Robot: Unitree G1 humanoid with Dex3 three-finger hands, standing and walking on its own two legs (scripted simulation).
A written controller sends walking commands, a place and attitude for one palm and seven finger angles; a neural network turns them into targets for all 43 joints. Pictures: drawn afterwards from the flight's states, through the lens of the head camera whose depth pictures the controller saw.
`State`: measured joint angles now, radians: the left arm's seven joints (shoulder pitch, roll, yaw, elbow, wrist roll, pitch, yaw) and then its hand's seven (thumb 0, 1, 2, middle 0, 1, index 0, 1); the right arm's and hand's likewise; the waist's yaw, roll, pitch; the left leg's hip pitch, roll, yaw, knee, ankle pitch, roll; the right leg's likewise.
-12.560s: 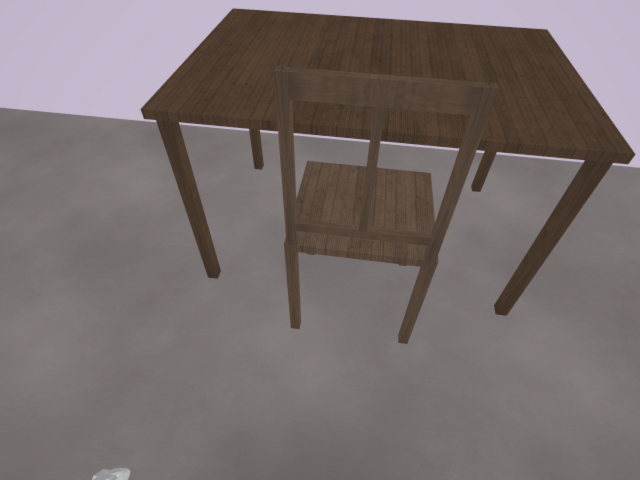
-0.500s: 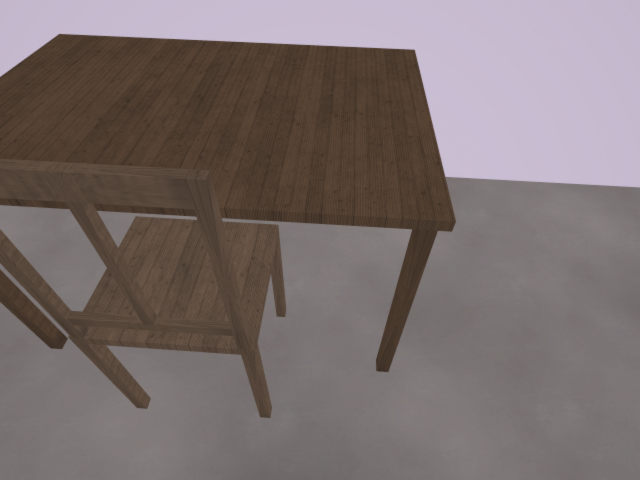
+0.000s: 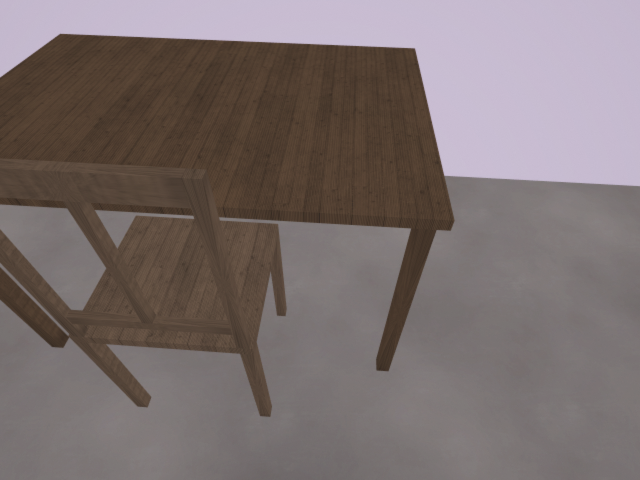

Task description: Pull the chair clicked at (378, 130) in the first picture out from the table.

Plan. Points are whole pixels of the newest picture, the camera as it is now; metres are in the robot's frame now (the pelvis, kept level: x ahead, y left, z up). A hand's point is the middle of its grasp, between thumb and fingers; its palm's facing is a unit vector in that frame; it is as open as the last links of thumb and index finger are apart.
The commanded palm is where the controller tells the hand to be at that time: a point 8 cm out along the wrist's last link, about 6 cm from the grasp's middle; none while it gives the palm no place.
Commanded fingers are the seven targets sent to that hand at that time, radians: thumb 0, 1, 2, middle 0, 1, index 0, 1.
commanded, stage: look again from close up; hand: left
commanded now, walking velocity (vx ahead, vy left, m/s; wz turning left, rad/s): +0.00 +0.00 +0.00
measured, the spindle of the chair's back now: (118, 269) +0.44 +0.39 -0.07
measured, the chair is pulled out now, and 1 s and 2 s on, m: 0.00 0.00 0.00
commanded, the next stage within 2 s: raise the hand toward the chair's back in 0.30 s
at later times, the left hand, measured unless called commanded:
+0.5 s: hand out of the picture +0.06 +0.20 -0.13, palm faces +0.20 -0.95 -0.23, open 7.3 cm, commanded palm +0.09 +0.22 -0.07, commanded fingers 0.00 0.76 0.84 -0.19 -0.28 -0.19 -0.28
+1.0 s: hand out of the picture +0.12 +0.20 -0.05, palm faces +0.12 -0.99 -0.05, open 10.8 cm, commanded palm +0.12 +0.24 -0.06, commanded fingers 0.00 0.18 0.59 -0.13 -0.19 -0.13 -0.19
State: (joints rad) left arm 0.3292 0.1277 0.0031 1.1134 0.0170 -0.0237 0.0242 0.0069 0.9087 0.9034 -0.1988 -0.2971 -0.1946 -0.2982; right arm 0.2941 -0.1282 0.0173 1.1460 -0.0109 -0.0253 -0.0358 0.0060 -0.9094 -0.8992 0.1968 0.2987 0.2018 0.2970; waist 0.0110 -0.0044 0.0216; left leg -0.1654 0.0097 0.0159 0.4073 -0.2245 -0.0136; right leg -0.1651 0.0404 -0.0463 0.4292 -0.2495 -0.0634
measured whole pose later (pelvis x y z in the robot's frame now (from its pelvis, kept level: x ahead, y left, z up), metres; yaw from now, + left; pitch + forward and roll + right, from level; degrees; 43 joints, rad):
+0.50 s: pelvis -0.01 +0.00 +0.00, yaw +0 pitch -2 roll +0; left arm 0.49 0.18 0.01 0.52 -0.11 0.01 0.09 0.05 0.96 0.90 -0.20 -0.30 -0.20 -0.30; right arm 0.33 -0.19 0.02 0.98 0.02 -0.16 -0.08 0.02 -0.92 -0.90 0.20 0.30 0.20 0.30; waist 0.02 0.02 0.03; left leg -0.19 0.02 0.01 0.48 -0.26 -0.01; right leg -0.19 0.04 -0.04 0.49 -0.27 -0.06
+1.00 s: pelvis -0.05 +0.02 -0.12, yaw +2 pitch +14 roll -3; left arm 0.53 0.19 0.06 -0.12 -0.19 -0.57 -0.17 0.02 0.40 0.69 -0.15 -0.22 -0.14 -0.22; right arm 0.11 -0.23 0.00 0.46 -0.02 -0.21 -0.01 0.01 -0.90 -0.90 0.20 0.30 0.20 0.30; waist 0.07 0.00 -0.14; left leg -0.99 -0.01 -0.05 1.30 -0.55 0.01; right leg -0.93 0.00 -0.13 1.25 -0.56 -0.05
